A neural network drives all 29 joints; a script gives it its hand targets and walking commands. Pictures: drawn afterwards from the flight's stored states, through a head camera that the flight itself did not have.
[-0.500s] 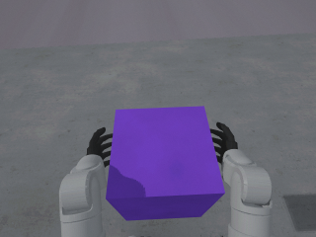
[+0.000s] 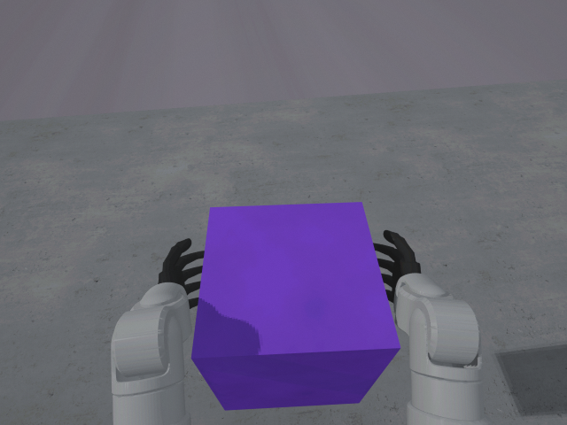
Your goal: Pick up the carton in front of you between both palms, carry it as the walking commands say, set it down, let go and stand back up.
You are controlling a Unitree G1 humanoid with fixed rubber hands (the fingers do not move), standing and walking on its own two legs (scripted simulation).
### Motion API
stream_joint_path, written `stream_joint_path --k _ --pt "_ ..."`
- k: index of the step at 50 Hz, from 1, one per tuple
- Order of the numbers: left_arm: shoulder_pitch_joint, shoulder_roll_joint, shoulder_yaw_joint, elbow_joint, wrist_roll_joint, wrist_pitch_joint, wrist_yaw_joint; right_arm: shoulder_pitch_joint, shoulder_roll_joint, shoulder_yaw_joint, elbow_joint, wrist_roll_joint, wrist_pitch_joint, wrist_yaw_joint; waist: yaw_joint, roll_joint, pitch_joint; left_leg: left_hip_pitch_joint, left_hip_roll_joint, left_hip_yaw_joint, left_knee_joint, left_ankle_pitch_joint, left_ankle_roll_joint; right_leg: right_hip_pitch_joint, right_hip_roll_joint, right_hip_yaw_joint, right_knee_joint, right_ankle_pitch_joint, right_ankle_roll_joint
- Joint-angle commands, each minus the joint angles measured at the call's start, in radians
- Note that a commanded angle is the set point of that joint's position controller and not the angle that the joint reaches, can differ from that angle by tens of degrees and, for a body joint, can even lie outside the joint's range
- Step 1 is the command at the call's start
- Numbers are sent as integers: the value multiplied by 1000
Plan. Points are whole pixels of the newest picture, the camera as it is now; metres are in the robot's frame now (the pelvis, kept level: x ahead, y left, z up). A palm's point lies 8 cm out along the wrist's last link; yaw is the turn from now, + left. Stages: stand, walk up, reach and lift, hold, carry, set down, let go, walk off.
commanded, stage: carry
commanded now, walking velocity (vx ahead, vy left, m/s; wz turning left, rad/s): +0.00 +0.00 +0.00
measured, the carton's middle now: (289, 311) +0.28 +0.00 +0.01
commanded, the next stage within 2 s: hold in 1.98 s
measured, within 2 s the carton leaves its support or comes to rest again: neither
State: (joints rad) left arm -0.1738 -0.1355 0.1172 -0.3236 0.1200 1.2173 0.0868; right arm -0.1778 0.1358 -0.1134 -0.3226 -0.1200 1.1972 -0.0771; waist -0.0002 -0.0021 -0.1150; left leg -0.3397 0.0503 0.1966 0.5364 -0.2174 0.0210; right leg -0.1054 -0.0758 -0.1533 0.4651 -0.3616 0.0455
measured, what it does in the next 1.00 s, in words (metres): shifts its weight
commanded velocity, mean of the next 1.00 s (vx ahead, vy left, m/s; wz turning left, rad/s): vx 0.00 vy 0.00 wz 0.00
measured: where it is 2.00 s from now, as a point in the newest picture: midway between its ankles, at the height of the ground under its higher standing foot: outside the picture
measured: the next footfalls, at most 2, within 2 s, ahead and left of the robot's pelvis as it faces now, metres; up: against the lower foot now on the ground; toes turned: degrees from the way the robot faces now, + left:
none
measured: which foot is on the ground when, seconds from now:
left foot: down 0.00-1.00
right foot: down 0.00-1.00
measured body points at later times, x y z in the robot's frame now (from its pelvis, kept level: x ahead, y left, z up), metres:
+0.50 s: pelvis -0.03 -0.01 -0.01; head -0.04 -0.01 +0.44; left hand +0.25 +0.14 +0.06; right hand +0.25 -0.17 +0.06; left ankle +0.00 +0.10 -0.74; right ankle -0.13 -0.10 -0.74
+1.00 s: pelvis -0.08 -0.01 -0.01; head -0.10 -0.01 +0.44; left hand +0.22 +0.13 +0.02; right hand +0.22 -0.17 +0.03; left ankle +0.00 +0.10 -0.74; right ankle -0.13 -0.11 -0.74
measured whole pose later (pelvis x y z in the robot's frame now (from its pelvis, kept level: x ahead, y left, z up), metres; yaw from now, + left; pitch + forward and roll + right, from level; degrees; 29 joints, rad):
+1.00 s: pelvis -0.08 -0.01 -0.01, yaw -1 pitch +1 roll +0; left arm -0.23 -0.14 0.18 0.19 0.26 0.79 0.02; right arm -0.23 0.14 -0.19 0.19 -0.25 0.76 0.00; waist 0.00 0.00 -0.09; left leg -0.37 0.09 0.18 0.51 -0.15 0.01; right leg -0.18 -0.05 -0.19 0.53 -0.37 -0.01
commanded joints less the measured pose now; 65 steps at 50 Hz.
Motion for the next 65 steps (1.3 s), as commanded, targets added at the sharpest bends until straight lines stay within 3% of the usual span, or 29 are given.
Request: stream_joint_path --k 1,3,6,8,12,14,18,29,42,49,53,60,65 --pt "-450 -886 -714 -63 -412 -4 -263 -427 907 727 -43 401 13 242 4 -68 -260 169 53 -42 -10 510 -6 89 -98 32 36 885 -4" --pt "-449 -884 -713 -62 -410 -3 -263 -430 905 729 -41 405 15 243 5 -46 -264 234 68 -55 -7 617 2 41 -88 24 48 819 0" --pt "-456 -884 -716 -66 -410 -2 -262 -431 905 727 -38 406 16 245 5 7 -281 308 111 -92 10 811 27 -21 -61 25 17 597 8" --pt "-468 -883 -719 -70 -414 1 -263 -431 908 723 -32 403 16 244 4 19 -260 281 112 -95 10 753 26 -4 -60 29 -34 569 4" --pt "-455 -873 -717 -53 -415 5 -264 -406 900 714 -12 391 18 241 3 -44 -247 153 79 -60 29 493 -1 95 -108 35 11 844 -14" --pt "-456 -877 -716 -49 -413 3 -266 -414 902 715 -12 392 18 242 4 -56 -238 147 75 -54 31 455 -5 83 -117 31 23 869 -22" --pt "-462 -890 -722 -38 -406 -9 -268 -429 913 726 -2 396 6 247 6 -41 -245 179 100 -71 43 504 7 34 -106 17 32 719 -28" --pt "-469 -883 -728 59 -346 -139 -272 -420 896 711 99 332 -119 259 2 2 -193 161 120 -98 -4 359 8 -53 -88 33 -12 339 -48" --pt "-464 -816 -562 276 -186 -355 -266 -429 813 541 307 174 -339 261 0 3 -151 138 123 -115 -66 207 -3 -128 -91 56 -65 135 -59" --pt "-546 -842 -438 452 -95 -513 -276 -503 840 416 488 84 -497 274 0 6 -169 146 122 -115 -78 185 -5 -142 -88 64 -71 97 -69" --pt "-581 -883 -423 505 -80 -574 -285 -537 879 399 541 66 -559 283 1 7 -196 155 120 -111 -72 215 -5 -132 -86 64 -55 128 -73" --pt "-535 -913 -502 442 -126 -545 -288 -498 912 483 471 114 -528 285 2 2 -239 158 120 -105 -49 299 -1 -106 -85 57 -14 226 -70" --pt "-507 -880 -496 423 -125 -515 -283 -463 881 472 456 108 -496 279 3 1 -230 146 122 -105 -44 299 -3 -117 -85 58 -9 232 -70"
